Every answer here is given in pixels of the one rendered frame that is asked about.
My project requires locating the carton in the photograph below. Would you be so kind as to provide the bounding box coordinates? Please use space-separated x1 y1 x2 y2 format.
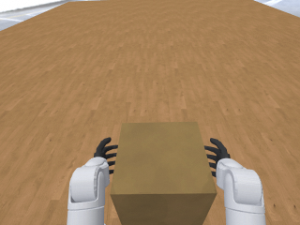
110 121 218 225

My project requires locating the robot right hand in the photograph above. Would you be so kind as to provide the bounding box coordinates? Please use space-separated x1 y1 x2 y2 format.
204 138 231 177

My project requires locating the left robot forearm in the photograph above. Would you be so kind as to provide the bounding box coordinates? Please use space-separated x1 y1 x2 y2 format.
67 157 110 225

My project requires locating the right robot forearm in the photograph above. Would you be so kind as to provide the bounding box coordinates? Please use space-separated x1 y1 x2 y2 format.
216 158 266 225

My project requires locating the robot left hand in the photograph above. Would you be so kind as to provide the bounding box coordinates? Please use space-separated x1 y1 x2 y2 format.
94 137 118 174

